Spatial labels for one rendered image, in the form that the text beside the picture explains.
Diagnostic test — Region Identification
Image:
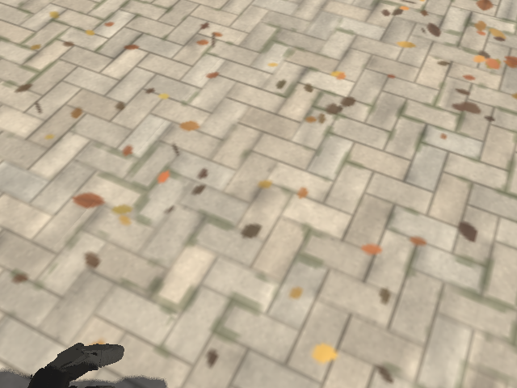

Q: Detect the left robot hand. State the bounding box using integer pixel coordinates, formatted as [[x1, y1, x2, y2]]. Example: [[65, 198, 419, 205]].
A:
[[28, 343, 124, 388]]

